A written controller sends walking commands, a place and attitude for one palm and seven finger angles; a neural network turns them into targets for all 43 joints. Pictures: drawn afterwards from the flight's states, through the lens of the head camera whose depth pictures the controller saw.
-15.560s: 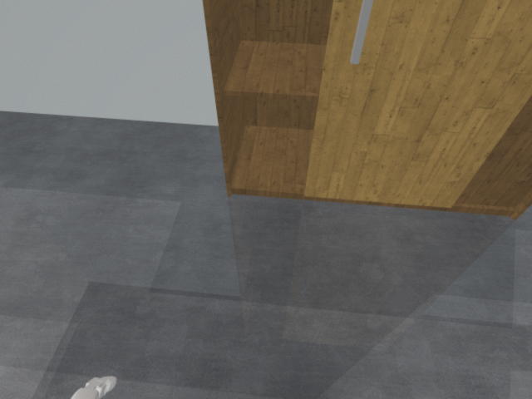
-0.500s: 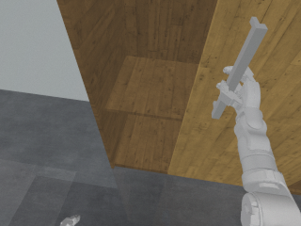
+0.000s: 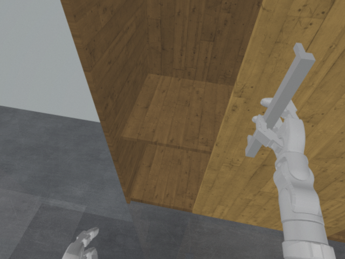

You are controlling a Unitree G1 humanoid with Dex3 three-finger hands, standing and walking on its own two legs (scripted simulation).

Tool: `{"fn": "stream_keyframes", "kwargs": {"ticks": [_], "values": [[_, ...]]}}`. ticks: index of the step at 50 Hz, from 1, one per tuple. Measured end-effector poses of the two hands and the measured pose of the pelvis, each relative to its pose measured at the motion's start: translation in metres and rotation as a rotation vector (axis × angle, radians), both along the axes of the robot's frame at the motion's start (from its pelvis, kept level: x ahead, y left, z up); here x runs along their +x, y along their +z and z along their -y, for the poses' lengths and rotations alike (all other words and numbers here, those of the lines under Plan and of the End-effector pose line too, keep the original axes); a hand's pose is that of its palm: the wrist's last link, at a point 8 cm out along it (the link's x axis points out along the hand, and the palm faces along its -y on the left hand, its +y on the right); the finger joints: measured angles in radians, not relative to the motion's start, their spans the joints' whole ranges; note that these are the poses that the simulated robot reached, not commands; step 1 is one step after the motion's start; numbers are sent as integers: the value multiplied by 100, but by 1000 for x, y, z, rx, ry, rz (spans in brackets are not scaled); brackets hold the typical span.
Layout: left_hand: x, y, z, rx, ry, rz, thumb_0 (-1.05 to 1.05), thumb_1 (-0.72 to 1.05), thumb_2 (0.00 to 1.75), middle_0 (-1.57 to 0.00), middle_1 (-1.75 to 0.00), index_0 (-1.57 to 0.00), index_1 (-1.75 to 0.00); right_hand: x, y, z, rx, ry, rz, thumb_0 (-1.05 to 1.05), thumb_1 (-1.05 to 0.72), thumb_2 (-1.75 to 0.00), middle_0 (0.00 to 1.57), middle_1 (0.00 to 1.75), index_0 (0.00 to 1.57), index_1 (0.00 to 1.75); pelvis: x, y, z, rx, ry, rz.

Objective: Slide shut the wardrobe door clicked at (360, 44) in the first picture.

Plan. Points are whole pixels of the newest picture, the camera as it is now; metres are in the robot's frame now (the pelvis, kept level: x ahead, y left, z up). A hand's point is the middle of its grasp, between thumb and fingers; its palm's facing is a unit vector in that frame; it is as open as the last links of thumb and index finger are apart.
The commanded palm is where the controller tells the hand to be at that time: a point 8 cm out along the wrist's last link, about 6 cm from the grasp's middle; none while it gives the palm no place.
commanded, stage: tug the door sideways, standing still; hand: right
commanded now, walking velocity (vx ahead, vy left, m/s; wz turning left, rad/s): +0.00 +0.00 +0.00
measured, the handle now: (270, 109) +0.44 -0.17 +0.14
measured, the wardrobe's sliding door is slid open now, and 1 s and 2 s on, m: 0.37 0.36 0.14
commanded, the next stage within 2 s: step sideways, sliding the door along in 0.26 s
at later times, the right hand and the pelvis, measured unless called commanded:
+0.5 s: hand (260, 129) +0.39 -0.15 +0.13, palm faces +0.09 +0.99 -0.12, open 6.0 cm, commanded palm +0.37 -0.17 +0.13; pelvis +0.02 -0.01 +0.00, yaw -5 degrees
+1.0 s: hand (253, 127) +0.40 -0.13 +0.12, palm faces +0.24 +0.97 -0.08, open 6.1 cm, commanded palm +0.37 -0.12 +0.13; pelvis +0.01 +0.05 -0.01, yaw -9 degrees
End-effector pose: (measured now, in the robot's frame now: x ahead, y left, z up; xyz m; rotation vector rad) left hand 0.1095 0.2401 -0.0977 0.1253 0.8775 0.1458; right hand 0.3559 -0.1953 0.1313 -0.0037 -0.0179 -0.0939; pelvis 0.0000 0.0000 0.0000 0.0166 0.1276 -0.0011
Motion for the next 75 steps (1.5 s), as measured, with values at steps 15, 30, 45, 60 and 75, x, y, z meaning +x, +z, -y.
{"fn": "stream_keyframes", "kwargs": {"ticks": [15,30,45,60,75], "values": [[75,-2,37,4,-177,-20,1,91,90,-20,-30,-20,-30,9,0,1,2,-34,-21,1,-70,-84,38,139,37,139,25,5,10,14,-111,-9],[89,-27,61,-58,-239,-35,1,91,90,-20,-30,-20,-30,11,0,3,-166,-42,51,-7,-65,-84,44,140,32,140,13,-7,-4,-36,-82,117],[100,-20,0,72,-248,-39,1,91,90,-20,-30,-20,-30,9,-5,-10,-101,-135,101,-3,-74,-85,43,140,20,140,8,-12,-38,-40,-170,166],[145,-25,-13,-65,-391,-15,1,91,90,-20,-30,-20,-30,10,-6,-33,-143,-258,106,-4,-72,-85,43,140,20,140,34,-17,-115,12,-149,203],[179,-17,-123,18,-318,39,1,91,90,-20,-30,-20,-30,12,-6,-90,-115,-338,108,-2,-72,-83,45,140,18,140,51,-14,-177,-6,-183,184]]}}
